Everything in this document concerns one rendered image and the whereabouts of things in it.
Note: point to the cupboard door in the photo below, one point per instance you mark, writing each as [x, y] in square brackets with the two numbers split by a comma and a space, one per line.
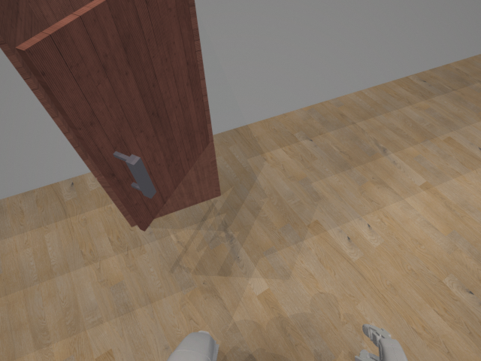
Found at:
[124, 76]

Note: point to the handle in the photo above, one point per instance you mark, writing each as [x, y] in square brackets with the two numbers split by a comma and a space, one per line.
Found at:
[139, 172]

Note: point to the robot left thigh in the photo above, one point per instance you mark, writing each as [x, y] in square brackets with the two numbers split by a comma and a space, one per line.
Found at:
[196, 346]

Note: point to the right robot hand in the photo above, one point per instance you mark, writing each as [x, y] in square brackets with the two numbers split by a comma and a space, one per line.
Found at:
[389, 349]

